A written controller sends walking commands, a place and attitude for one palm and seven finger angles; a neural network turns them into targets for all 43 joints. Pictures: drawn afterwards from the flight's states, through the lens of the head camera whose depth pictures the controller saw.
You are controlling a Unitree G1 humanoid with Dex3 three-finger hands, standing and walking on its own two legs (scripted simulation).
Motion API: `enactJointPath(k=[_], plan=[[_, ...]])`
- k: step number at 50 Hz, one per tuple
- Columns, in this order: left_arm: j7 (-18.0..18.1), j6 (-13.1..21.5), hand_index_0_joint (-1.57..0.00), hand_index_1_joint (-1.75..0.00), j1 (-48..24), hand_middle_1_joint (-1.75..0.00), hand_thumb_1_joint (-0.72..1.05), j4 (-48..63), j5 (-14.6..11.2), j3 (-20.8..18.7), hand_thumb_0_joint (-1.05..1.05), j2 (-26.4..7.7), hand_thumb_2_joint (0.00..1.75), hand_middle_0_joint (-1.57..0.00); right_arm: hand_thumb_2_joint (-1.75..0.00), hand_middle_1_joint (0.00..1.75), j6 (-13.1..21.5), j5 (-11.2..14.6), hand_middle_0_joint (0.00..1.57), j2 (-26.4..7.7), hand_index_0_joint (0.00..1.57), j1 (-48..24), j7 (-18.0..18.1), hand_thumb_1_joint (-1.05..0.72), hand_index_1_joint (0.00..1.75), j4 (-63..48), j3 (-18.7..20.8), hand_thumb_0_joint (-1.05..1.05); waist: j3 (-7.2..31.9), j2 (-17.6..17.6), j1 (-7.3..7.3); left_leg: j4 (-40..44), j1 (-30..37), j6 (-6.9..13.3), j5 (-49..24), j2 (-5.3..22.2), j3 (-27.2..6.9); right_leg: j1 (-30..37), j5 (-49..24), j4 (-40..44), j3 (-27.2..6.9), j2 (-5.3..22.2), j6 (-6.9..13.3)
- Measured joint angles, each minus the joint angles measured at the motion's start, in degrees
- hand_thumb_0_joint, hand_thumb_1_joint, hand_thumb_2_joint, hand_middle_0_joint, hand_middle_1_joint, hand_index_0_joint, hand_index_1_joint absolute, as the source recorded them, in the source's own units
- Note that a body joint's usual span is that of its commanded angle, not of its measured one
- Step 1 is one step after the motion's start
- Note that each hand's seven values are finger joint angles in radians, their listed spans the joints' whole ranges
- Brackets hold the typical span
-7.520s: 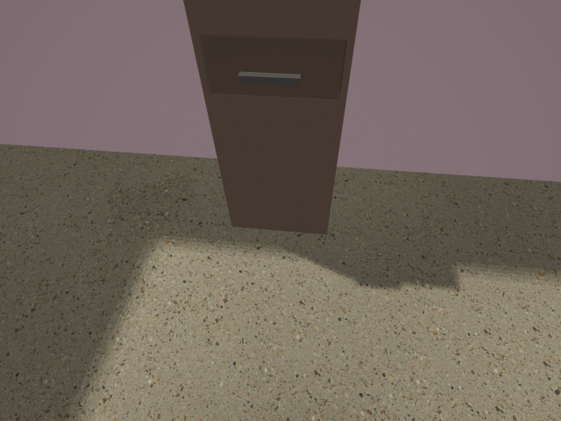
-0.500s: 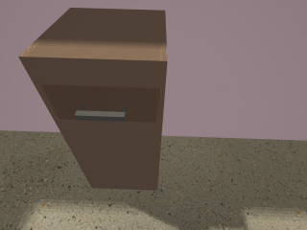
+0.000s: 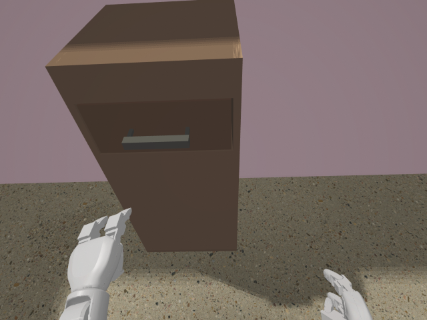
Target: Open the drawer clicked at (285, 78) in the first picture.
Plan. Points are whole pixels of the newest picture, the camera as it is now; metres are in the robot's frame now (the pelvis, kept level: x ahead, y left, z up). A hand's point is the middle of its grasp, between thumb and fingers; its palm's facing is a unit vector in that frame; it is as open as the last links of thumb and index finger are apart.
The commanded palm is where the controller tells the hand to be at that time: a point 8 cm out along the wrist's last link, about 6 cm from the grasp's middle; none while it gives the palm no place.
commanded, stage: raise the hand with hooked fingers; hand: left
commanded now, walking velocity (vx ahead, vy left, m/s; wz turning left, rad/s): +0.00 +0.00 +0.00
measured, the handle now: (157, 136) +0.55 +0.18 +0.04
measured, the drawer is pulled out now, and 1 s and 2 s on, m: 0.00 0.00 0.00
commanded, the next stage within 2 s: move the hooked fingers above the handle in 1.62 s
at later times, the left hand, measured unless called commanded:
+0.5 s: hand (106, 241) +0.26 +0.22 +0.03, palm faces +0.02 -0.13 -0.99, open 10.7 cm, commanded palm +0.23 +0.23 +0.09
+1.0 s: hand (101, 177) +0.35 +0.23 +0.11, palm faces +0.08 -0.08 -0.99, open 13.4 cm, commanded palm +0.32 +0.23 +0.17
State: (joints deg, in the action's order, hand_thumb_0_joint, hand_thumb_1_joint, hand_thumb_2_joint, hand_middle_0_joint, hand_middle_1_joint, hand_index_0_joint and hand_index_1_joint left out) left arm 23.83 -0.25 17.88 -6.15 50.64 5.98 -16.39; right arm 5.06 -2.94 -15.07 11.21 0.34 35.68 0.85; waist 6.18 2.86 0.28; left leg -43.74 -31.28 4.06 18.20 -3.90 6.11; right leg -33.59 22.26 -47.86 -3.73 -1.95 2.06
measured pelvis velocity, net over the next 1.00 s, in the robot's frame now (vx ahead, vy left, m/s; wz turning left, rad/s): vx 0.08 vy -0.02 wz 0.05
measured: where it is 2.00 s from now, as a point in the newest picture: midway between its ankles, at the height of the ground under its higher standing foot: outside the picture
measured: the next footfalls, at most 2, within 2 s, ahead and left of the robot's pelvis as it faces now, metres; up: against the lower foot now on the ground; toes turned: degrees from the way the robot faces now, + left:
none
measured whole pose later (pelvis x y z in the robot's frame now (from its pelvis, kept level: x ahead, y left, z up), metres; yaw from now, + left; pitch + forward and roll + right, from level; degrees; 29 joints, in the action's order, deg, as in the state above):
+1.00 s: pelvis +0.08 -0.02 +0.03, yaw +3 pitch +3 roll +0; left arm 6.9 -4.5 3.6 5.0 53.3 3.8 -27.8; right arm -9.6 -0.7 -14.7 4.7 1.0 33.1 0.0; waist 2.2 3.6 4.6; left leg -31.2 -16.4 3.8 18.1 -4.5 0.2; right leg -16.9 18.8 -32.5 -2.6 -3.6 2.6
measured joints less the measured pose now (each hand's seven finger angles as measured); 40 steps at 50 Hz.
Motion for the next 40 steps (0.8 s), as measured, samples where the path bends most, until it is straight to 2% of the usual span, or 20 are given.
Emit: enactJointPath(k=[2, 4, 6, 8, 11, 15, 19, 23, 26, 31, 36, 40], plan=[[1.79, 0.57, -0.22, -0.42, -0.09, -0.42, 0.72, -0.9, 5.82, 0.5, 0.0, 0.74, 0.82, -0.21, -0.9, 0.3, -3.36, 0.21, 0.2, -0.2, 0.21, -2.43, -0.8, -0.9, 0.3, -2.53, 0.48, 0.01, 0.84, -0.47, 1.61, -2.18, -2.07, 0.49, 0.76, -0.09, 0.38, -2.44, 0.04, -2.15, -1.12, -0.7, -0.13], [2.7, 0.37, -0.22, -0.45, 0.41, -0.45, 0.67, -1.33, 10.15, 1.67, 0.0, 1.21, 0.8, -0.22, -0.9, 0.3, -6.23, 0.43, 0.2, -0.26, 0.21, -4.01, -1.37, -0.9, 0.3, -4.79, 0.83, 0.01, 1.1, -1.21, 2.85, -3.83, -3.45, 0.77, 1.09, -0.13, 0.29, -3.82, -0.31, -3.67, -1.24, -0.94, -0.23], [3.08, -0.09, -0.23, -0.48, 0.94, -0.47, 0.63, -1.33, 12.84, 2.93, 0.0, 1.12, 0.78, -0.23, -0.9, 0.3, -8.48, 0.56, 0.2, -0.25, 0.21, -5.02, -1.5, -0.91, 0.3, -6.38, 1.03, 0.01, 0.85, -1.75, 3.75, -5.2, -4.12, 0.76, 1.67, -0.19, -0.53, -4.05, 0.37, -4.61, -0.54, -1.0, -0.24], [3.21, -0.46, -0.24, -0.51, 1.03, -0.5, 0.58, -0.96, 13.54, 3.71, 0.0, 0.39, 0.76, -0.24, -0.9, 0.3, -10.01, 0.52, 0.2, -0.05, 0.2, -5.81, -1.1, -0.91, 0.3, -7.2, 1.02, 0.01, 0.18, -1.9, 4.35, -6.31, -4.18, 0.64, 2.13, -0.23, -1.94, -3.3, 0.87, -4.77, 0.58, -1.19, -0.24], [3.04, -0.78, -0.25, -0.55, -0.43, -0.55, 0.5, -0.01, 13.15, 3.71, 0.0, -1.92, 0.73, -0.25, -0.9, 0.3, -11.16, 0.01, 0.2, 0.74, 0.2, -6.77, -0.21, -0.91, 0.3, -7.23, 0.41, 0.01, -0.76, -1.94, 4.85, -7.51, -3.73, 0.4, 2.74, -0.35, -4.14, -1.64, 0.8, -4.36, 2.1, -1.69, 0.06], [1.59, -2.4, -0.26, -0.61, -4.14, -0.61, 0.4, 0.76, 10.96, 2.88, 0.0, -4.15, 0.69, -0.26, -0.9, 0.3, -11.72, -0.08, 0.2, 2.1, 0.2, -7.65, 0.31, -0.91, 0.3, -6.32, -1.18, 0.01, -1.72, -1.24, 4.95, -7.29, -1.61, 0.12, 3.29, -0.61, -5.86, 1.4, -0.96, -2.55, 3.27, -1.79, 0.31], [-2.65, -4.7, -0.27, -0.67, -6.07, -0.67, 0.31, 1.8, 8.53, 2.27, 0.0, -4.21, 0.65, -0.27, -0.9, 0.3, -12.2, 0.45, 0.2, 3.71, 0.21, -7.13, 0.27, -0.9, 0.3, -5.43, -2.88, 0.01, -1.95, -0.22, 4.85, -3.45, 2.19, 0.15, 2.66, -0.52, -5.84, 5.07, -1.27, 1.16, 2.79, -1.87, 0.05], [-6.92, -3.75, -0.27, -0.73, -4.72, -0.73, 0.22, 4.92, 7.43, 1.29, 0.0, -4.46, 0.61, -0.27, -0.9, 0.3, -12.18, 0.6, 0.2, 4.58, 0.21, -5.47, -0.07, -0.9, 0.3, -4.98, -4.01, 0.01, -2.39, -0.02, 4.57, 1.31, 5.72, 0.01, 1.61, -0.36, -5.14, 8.02, -2.35, 5.2, 1.61, -2.01, 0.13], [-8.43, -1.5, -0.28, -0.78, -3.34, -0.77, 0.16, 7.29, 7.75, 0.5, 0.0, -5.43, 0.58, -0.28, -0.9, 0.3, -12.1, 0.31, 0.2, 4.3, 0.21, -4.23, -0.24, -0.9, 0.3, -4.42, -3.94, 0.01, -2.97, -0.12, 4.59, 3.61, 7.21, -0.03, 1.22, -0.22, -4.78, 9.22, -2.74, 7.16, 1.01, -2.14, 0.21], [-7.9, 0.63, -0.29, -0.85, -2.2, -0.85, 0.04, 10.38, 7.47, -1.31, 0.0, -7.08, 0.53, -0.29, -0.9, 0.3, -12.43, 0.16, 0.2, 2.52, 0.21, -3.14, -0.33, -0.9, 0.3, -2.84, -2.19, 0.01, -3.59, 0.18, 4.69, 5.24, 8.16, -0.08, 1.4, -0.22, -4.76, 10.07, -2.55, 8.62, 0.77, -2.16, 0.28], [-7.99, -0.73, -0.3, -0.93, -4.29, -0.92, -0.07, 11.14, 6.08, -2.5, 0.0, -7.86, 0.48, -0.29, -0.9, 0.3, -12.98, 0.63, 0.2, 0.57, 0.21, -3.2, -0.03, -0.9, 0.3, -1.41, -0.25, 0.01, -3.51, 0.64, 4.72, 6.4, 8.96, -0.09, 1.57, -0.53, -5.14, 10.85, -2.07, 9.52, 0.98, -1.87, 0.29], [-9.98, -2.37, -0.3, -0.99, -6.67, -0.98, -0.17, 11.77, 4.77, -2.41, 0.0, -8.26, 0.44, -0.3, -0.9, 0.3, -13.39, 1.23, 0.2, -0.24, 0.21, -3.91, 0.31, -0.91, 0.3, -1.19, 0.38, 0.01, -3.42, 0.89, 4.55, 8.11, 10.64, -0.1, 1.34, -0.72, -5.32, 12.42, -2.07, 10.91, 0.97, -1.68, 0.29]])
